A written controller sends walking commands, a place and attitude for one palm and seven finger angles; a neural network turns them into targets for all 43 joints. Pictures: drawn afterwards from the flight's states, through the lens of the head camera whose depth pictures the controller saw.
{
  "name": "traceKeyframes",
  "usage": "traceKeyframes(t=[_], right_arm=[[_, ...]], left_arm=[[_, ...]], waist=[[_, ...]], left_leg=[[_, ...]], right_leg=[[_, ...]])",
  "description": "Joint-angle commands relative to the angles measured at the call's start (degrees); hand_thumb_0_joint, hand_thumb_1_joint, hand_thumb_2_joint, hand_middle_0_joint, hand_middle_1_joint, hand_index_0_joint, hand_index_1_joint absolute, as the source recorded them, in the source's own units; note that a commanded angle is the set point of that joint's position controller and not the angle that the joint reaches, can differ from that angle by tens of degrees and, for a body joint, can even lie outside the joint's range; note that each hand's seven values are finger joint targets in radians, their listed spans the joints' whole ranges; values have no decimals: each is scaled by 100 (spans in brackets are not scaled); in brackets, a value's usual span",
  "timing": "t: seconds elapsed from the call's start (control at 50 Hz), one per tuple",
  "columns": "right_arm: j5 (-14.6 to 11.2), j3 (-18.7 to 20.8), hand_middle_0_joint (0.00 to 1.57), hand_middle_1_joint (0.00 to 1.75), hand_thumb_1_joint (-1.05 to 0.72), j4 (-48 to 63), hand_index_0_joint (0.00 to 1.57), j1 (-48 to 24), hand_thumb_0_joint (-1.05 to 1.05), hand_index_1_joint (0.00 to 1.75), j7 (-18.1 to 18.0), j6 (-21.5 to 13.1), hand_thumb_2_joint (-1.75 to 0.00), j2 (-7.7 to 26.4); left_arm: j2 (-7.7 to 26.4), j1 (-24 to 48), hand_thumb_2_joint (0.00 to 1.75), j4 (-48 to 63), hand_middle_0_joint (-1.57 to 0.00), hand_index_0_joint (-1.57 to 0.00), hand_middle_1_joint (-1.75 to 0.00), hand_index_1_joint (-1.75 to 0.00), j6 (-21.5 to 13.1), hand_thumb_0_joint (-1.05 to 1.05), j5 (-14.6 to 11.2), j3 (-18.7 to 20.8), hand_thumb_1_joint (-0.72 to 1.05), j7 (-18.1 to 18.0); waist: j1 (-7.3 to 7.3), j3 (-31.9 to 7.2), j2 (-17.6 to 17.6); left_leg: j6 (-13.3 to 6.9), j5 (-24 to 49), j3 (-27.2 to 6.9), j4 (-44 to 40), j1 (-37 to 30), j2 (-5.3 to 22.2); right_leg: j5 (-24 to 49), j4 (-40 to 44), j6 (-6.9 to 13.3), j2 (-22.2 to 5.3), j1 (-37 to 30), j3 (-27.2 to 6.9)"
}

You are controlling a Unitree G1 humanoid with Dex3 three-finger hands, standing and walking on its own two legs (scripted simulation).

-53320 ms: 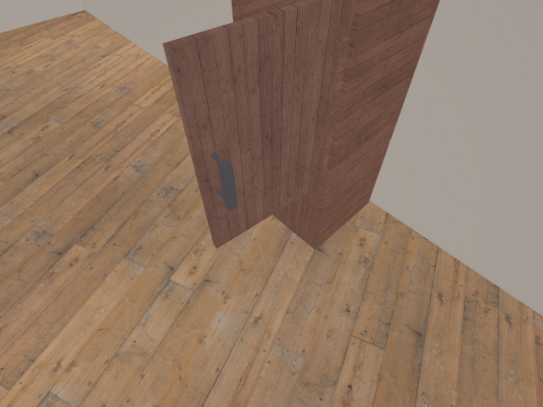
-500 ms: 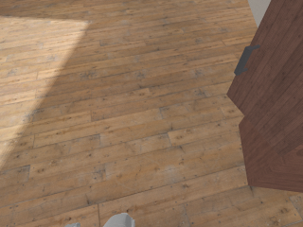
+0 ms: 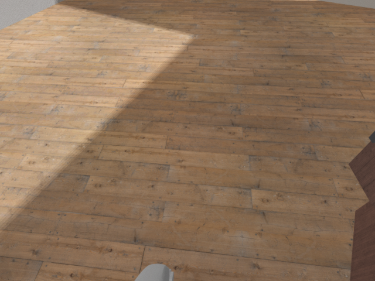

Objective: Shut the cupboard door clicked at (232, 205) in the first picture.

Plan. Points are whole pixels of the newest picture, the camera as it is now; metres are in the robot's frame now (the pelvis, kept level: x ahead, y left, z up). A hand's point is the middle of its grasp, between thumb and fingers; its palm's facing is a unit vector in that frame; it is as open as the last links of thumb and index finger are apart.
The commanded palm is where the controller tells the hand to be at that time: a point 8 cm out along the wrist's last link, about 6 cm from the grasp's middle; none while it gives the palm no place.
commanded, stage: walk to a spot facing it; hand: left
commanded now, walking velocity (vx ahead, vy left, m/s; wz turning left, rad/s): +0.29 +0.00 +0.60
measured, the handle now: out of the picture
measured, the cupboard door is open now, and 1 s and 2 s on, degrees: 30 30 30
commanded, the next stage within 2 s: turn to face it in 0.92 s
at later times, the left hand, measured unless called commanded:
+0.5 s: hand (83, 265) +0.17 +0.28 -0.15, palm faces +0.27 -0.94 -0.22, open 7.4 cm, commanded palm none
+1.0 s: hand (102, 238) +0.24 +0.26 -0.17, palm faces +0.57 -0.79 -0.23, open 7.3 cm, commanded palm none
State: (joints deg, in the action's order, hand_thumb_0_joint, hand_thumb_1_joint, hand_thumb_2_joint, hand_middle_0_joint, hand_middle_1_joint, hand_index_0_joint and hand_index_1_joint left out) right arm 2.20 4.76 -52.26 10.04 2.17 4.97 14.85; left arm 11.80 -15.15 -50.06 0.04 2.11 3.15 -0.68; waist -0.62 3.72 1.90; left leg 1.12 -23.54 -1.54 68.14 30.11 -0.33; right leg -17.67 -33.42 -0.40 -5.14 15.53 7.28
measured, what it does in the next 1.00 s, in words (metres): walks ahead, turning left: left foot, then right foot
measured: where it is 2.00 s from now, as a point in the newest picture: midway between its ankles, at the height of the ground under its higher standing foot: (169, 240)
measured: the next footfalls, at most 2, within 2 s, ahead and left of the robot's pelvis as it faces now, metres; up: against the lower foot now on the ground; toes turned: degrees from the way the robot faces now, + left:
left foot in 0.24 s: +0.09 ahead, +0.15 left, +0.00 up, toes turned +17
right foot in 0.64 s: +0.39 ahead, -0.03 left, +0.00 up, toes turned +14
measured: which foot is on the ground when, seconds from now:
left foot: up 0.00-0.22, down 0.24-0.64, up 0.66-1.00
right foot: down 0.00-0.22, up 0.24-0.62, down 0.64-1.00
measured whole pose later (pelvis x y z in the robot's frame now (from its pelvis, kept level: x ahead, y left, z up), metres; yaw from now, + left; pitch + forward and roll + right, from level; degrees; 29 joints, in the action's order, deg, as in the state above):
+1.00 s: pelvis +0.33 +0.07 +0.00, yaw +34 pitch +1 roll +0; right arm 1.5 3.9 -51.7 5.9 2.4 2.2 13.6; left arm 11.8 -15.5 -54.1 -1.5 2.0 3.8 -1.0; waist 0.0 6.7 -1.2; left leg 0.7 -17.7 6.0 45.4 29.3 2.9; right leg -18.8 -28.7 -0.8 -7.5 9.1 19.1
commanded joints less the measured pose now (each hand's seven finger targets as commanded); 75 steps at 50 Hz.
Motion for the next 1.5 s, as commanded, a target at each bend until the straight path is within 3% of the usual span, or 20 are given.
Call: traceKeyframes(t=[0.0,0.12,0.18,0.22,0.34,0.52,0.58,0.6,0.62,0.66,0.74,0.98,1.0,1.02,1.04,1.06,1.16,1.36,1.42,1.48], right_arm=[[-56,38,20,30,-90,565,20,-297,0,30,105,-260,-90,165],[-96,-71,20,30,-90,681,20,-573,0,30,120,-476,-90,14],[-53,15,20,30,-90,401,20,487,0,30,67,-597,-90,396],[-9,299,20,30,-90,-2,20,2033,0,30,-129,-612,-90,1547],[-71,-33,20,30,-90,87,20,944,0,30,-317,-802,-90,684],[-63,35,20,30,-90,-190,20,884,0,30,-274,-843,-90,678],[-79,58,20,30,-90,-221,20,662,0,30,-279,-796,-90,715],[-130,47,20,30,-90,-198,20,582,0,30,-252,-812,-90,592],[-213,-20,20,30,-90,-78,20,984,0,30,-214,-845,-90,114],[-150,49,20,30,-90,-8,20,871,0,30,-214,-740,-90,192],[-92,-26,20,30,-90,-148,20,583,0,30,-85,-495,-90,-37],[-84,-120,20,30,-90,512,20,-144,0,30,28,-432,-90,142],[-59,-74,20,30,-90,413,20,261,0,30,6,-461,-90,312],[1,27,20,30,-90,334,20,737,0,30,-51,-525,-90,851],[-40,108,20,30,-90,253,20,1185,0,30,-144,-533,-90,1416],[-97,21,20,30,-90,262,20,1148,0,30,-233,-503,-90,1375],[-85,-278,20,30,-90,319,20,-258,0,30,-418,-594,-90,547],[-119,-3,20,30,-90,139,20,-429,0,30,-383,-357,-90,693],[-185,-57,20,30,-90,398,20,-463,0,30,-336,-338,-90,31],[-165,-51,20,30,-90,431,20,-603,0,30,-398,-341,-90,160]], left_arm=[[1034,19,90,260,-20,-20,-30,-30,-243,0,-8,292,90,-44],[1234,-642,90,-113,-20,-20,-30,-30,-262,0,0,412,90,20],[1213,-444,90,-98,-20,-20,-30,-30,-233,0,-82,423,90,76],[657,432,90,596,-20,-20,-30,-30,-210,0,-64,213,90,176],[562,485,90,217,-20,-20,-30,-30,-128,0,-48,239,90,228],[547,1047,90,474,-20,-20,-30,-30,-143,0,-83,208,90,291],[686,193,90,275,-20,-20,-30,-30,-218,0,-76,290,90,252],[979,-751,90,15,-20,-20,-30,-30,-293,0,-43,379,90,212],[1677,-1572,90,-143,-20,-20,-30,-30,-351,0,37,536,90,121],[1414,-846,90,3,-20,-20,-30,-30,-283,0,-44,440,90,13],[552,94,90,179,-20,-20,-30,-30,-353,0,-43,177,90,-47],[1121,-208,90,47,-20,-20,-30,-30,-199,0,-57,325,90,-62],[1137,-196,90,66,-20,-20,-30,-30,-176,0,-77,322,90,-58],[883,-353,90,152,-20,-20,-30,-30,-136,0,-127,254,90,-48],[528,-356,90,312,-20,-20,-30,-30,-96,0,-168,85,90,-54],[624,-75,90,446,-20,-20,-30,-30,-37,0,-123,25,90,-124],[346,-512,90,-363,-20,-20,-30,-30,139,0,-106,-22,90,-42],[344,-570,90,-217,-20,-20,-30,-30,216,0,-47,197,90,125],[1203,-715,90,-166,-20,-20,-30,-30,72,0,0,346,90,67],[981,-440,90,-149,-20,-20,-30,-30,72,0,-37,380,90,-83]], waist=[[23,-61,-1189],[382,-197,-1242],[-204,-696,-419],[-1006,-948,1569],[-192,-165,619],[-61,211,394],[390,27,229],[813,-423,-389],[993,-1340,-2332],[541,-936,-2050],[-18,-348,-1059],[-22,-584,-927],[-246,-841,-707],[-432,-1277,568],[-569,-1699,1758],[-517,-1466,509],[137,-739,539],[251,-316,448],[398,-263,-1745],[321,-551,-1509]], left_leg=[[70,338,334,-822,198,365],[-105,-72,848,-2927,-249,248],[-266,544,939,-4355,-2528,24],[-1517,1101,-2860,-5224,-4425,2454],[-1192,2004,-1091,-5347,-2752,1466],[-1148,1672,-768,-5446,-2000,1244],[-938,1938,-745,-4477,-1375,1035],[-719,1791,-456,-3152,-750,587],[-374,-458,202,-914,217,-397],[-400,-656,-320,1045,783,-3],[-91,401,-37,471,202,497],[-153,875,908,-3221,-1006,131],[-203,1547,852,-3781,-1953,52],[-682,3497,-460,-4049,-3258,1114],[-1583,5772,-2144,-4354,-3785,2600],[-1736,5440,-1860,-4289,-3266,2753],[-1079,3091,-307,-4910,-1906,1795],[-706,1500,511,-4216,-1478,1804],[88,-1050,1129,-1569,-256,174],[131,-638,37,-224,562,342]], right_leg=[[-623,2223,520,-1357,-366,-673],[551,1649,626,-1737,-1384,-249],[768,-96,180,-1378,-376,544],[-1823,-3164,-305,-129,2875,272],[13,-2854,-304,-364,2369,-591],[950,-678,-282,-7,1156,-386],[912,-38,-148,256,-525,-277],[674,420,-21,-12,-1901,-634],[-26,1340,472,-1831,-3126,-2774],[-989,2171,684,-2404,-1956,-3611],[1556,1859,610,-1627,-318,-817],[3778,323,441,-1686,-1124,537],[3488,-455,247,-1507,-704,679],[1516,-1711,-141,-874,516,819],[-2418,-2985,-352,-109,1539,324],[-2281,-3231,-207,-152,1417,-413],[-904,-2367,-173,-71,692,-749],[418,-143,-94,387,-49,-263],[3059,1562,1027,-1431,-520,-2916],[3394,1264,1393,-1218,-1204,-2924]])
